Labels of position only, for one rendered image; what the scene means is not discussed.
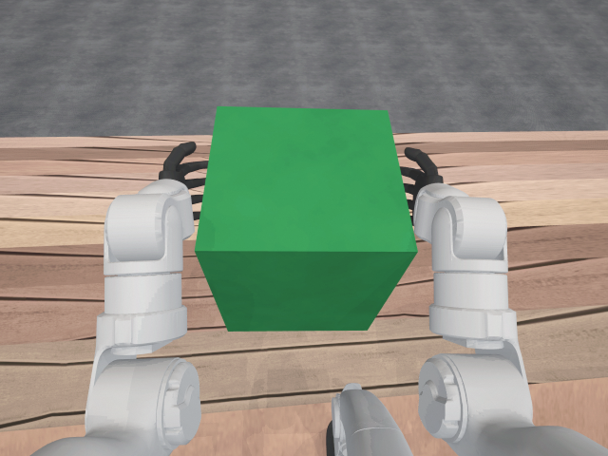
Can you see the carton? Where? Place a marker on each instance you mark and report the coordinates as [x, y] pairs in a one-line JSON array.
[[304, 222]]

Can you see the right robot thigh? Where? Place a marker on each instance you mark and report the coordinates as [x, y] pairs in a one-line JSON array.
[[361, 419]]

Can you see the robot right upper arm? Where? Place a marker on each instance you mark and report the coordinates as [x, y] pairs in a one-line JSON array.
[[480, 405]]

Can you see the robot right hand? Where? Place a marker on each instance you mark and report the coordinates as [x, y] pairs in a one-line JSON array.
[[421, 179]]

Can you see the robot left hand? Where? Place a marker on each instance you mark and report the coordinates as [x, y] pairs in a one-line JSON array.
[[173, 170]]

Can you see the left robot forearm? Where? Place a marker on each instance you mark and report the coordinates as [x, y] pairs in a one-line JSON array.
[[143, 235]]

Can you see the right robot forearm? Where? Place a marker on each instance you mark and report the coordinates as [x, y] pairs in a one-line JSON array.
[[469, 244]]

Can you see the robot left upper arm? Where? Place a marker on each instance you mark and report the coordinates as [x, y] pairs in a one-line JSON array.
[[138, 407]]

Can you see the robot right shin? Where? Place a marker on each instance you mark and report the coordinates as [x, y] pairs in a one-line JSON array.
[[340, 449]]

